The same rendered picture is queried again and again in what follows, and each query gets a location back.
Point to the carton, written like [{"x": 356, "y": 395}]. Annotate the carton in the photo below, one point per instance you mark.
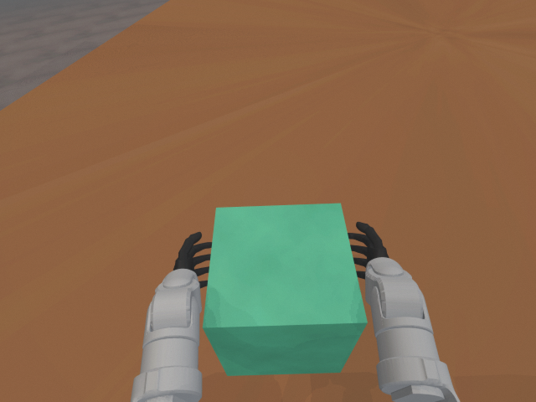
[{"x": 283, "y": 294}]

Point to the left robot forearm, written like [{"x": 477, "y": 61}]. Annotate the left robot forearm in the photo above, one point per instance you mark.
[{"x": 169, "y": 369}]

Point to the right robot hand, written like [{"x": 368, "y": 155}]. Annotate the right robot hand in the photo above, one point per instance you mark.
[{"x": 374, "y": 247}]

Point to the right robot forearm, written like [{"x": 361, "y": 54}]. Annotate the right robot forearm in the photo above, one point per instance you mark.
[{"x": 409, "y": 367}]

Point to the left robot hand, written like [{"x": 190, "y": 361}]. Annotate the left robot hand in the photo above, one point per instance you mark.
[{"x": 186, "y": 259}]

